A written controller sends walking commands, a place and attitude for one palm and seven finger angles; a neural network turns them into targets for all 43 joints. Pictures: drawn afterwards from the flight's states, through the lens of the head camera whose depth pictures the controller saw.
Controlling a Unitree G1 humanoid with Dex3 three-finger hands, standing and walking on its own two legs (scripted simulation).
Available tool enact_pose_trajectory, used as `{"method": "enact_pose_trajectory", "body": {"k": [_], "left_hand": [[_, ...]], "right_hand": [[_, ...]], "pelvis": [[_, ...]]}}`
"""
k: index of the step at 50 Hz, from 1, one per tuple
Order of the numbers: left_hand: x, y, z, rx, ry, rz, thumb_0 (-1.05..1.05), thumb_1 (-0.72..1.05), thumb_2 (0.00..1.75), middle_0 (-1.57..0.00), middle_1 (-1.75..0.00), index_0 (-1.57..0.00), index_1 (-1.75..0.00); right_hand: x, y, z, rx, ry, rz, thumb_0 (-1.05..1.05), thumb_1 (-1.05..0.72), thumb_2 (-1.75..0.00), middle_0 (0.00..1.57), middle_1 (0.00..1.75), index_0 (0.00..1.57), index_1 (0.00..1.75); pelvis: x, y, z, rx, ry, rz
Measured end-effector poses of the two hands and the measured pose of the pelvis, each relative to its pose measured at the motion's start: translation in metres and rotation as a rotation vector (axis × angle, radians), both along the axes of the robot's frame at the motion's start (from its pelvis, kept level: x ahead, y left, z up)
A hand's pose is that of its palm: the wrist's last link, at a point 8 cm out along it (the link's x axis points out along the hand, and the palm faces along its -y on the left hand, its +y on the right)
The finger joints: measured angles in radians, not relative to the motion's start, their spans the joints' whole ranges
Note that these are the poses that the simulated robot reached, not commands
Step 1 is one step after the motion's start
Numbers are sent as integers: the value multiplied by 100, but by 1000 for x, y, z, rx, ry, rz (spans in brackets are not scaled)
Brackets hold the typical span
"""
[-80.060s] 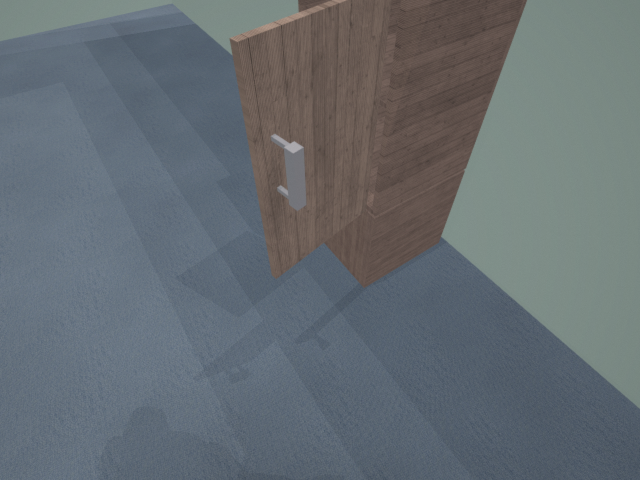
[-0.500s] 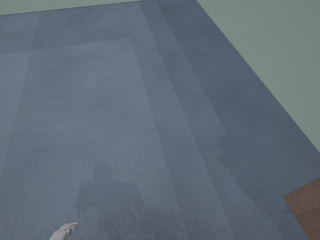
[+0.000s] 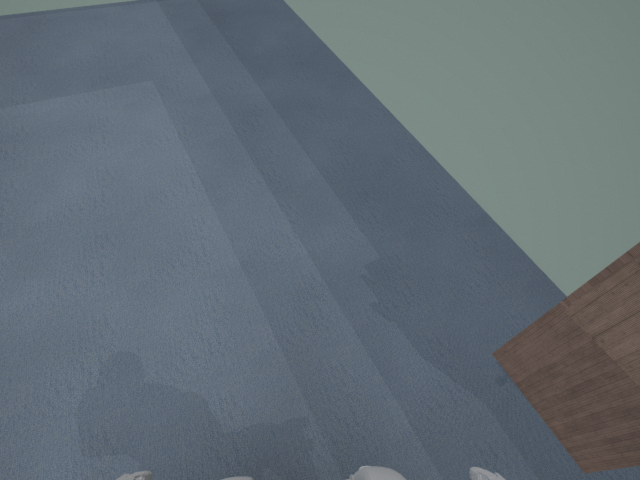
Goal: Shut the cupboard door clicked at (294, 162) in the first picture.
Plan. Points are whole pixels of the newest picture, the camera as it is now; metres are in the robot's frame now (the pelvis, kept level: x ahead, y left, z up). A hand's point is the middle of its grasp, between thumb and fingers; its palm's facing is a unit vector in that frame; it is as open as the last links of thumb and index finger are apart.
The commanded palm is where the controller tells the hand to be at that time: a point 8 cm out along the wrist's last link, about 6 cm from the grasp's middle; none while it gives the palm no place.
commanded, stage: turn to face it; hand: left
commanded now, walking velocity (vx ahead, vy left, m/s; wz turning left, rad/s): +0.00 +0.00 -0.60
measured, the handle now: out of the picture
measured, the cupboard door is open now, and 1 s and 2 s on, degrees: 4 4 4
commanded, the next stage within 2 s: take the last steps up to it in 1.52 s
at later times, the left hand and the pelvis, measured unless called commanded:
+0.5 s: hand (230, 457) +0.16 +0.12 -0.15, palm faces -0.27 -0.92 -0.27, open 7.4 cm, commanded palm none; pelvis +0.02 -0.04 +0.00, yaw -17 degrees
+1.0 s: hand (246, 385) +0.26 +0.12 -0.16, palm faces -0.52 -0.83 -0.21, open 7.4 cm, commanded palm none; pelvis +0.06 -0.01 +0.01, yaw -35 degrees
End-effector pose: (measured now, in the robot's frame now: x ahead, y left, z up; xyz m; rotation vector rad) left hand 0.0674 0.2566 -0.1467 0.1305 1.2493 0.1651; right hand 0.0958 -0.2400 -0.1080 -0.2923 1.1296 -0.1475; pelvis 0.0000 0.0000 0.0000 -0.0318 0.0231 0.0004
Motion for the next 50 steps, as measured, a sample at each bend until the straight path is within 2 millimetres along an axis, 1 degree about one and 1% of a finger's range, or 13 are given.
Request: {"method": "enact_pose_trajectory", "body": {"k": [4, 8, 13, 17, 21, 26, 30, 33, 38, 41, 44, 47, 50], "left_hand": [[18, 5, 10, 3, -5, -48, 1, 91, 90, -19, -30, -20, -30], [39, -1, 17, 15, -10, -109, 1, 91, 90, -19, -30, -19, -30], [73, -27, 23, 40, -39, -212, 1, 91, 90, -19, -30, -19, -30], [98, -56, 22, 75, -100, -287, 1, 91, 90, -19, -30, -19, -30], [100, -75, 31, 87, -98, -319, 1, 91, 90, -19, -30, -20, -30], [98, -87, 31, 74, -43, -358, 1, 90, 90, -20, -30, -20, -30], [103, -89, 23, 49, -16, -385, 1, 90, 90, -20, -30, -20, -30], [110, -85, 15, 30, 1, -401, 1, 90, 90, -20, -30, -20, -30], [134, -69, -6, 10, 30, -429, 1, 90, 90, -20, -30, -20, -30], [153, -66, -4, 9, 36, -472, 1, 91, 90, -20, -30, -20, -30], [174, -68, 5, 8, 23, -516, 1, 91, 90, -20, -30, -20, -30], [194, -75, 12, 11, 3, -562, 1, 91, 90, -19, -30, -19, -30], [212, -89, 16, 16, -16, -615, 1, 91, 90, -19, -30, -19, -30]], "right_hand": [[-20, 0, 6, 0, 34, -53, 1, -91, -90, 21, 30, 20, 29], [-44, -9, 2, 12, 67, -129, 1, -91, -90, 21, 30, 21, 30], [-78, -31, -15, 41, 104, -237, 1, -91, -90, 21, 30, 21, 30], [-102, -58, -40, 65, 134, -317, 1, -91, -90, 21, 30, 20, 29], [-107, -72, -41, 62, 153, -365, 1, -91, -90, 20, 30, 20, 29], [-91, -77, -25, 65, 91, -392, 1, -91, -90, 20, 30, 20, 29], [-76, -75, -16, 52, 47, -410, 1, -91, -90, 20, 30, 20, 29], [-63, -70, -11, 34, 18, -425, 1, -91, -90, 20, 30, 20, 29], [-49, -53, -4, -11, -36, -455, 1, -91, -90, 20, 30, 20, 29], [-56, -40, 4, -20, -27, -475, 1, -91, -90, 21, 30, 20, 29], [-71, -29, 10, -19, -1, -517, 1, -91, -90, 21, 30, 20, 29], [-89, -20, 11, -7, 30, -571, 1, -91, -90, 21, 30, 20, 29], [-113, -11, 7, 12, 61, -637, 1, -91, -90, 21, 30, 20, 29]], "pelvis": [[2, 2, 8, -16, -1, -48], [4, -1, 10, -18, -1, -101], [7, -16, 4, -2, -6, -171], [10, -35, -12, 21, -9, -219], [12, -40, -6, 27, -11, -252], [17, -45, 3, 43, 1, -308], [25, -42, 4, 38, 7, -348], [33, -35, 2, 30, 11, -384], [50, -18, -6, 19, 13, -447], [56, -13, -1, 3, 8, -495], [60, -10, 7, -15, 9, -529], [63, -10, 11, -24, 8, -568], [63, -12, 12, -24, 3, -610]]}}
